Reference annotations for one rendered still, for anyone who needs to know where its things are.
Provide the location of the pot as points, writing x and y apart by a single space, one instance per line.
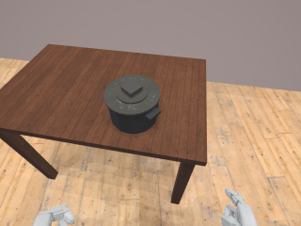
135 124

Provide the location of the left robot hand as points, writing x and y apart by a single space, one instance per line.
60 213

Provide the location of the table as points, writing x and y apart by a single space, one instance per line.
58 95

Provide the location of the lid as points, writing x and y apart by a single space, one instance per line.
142 102

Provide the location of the right robot hand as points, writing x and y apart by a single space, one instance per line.
242 215

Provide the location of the knob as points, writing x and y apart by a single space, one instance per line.
131 88

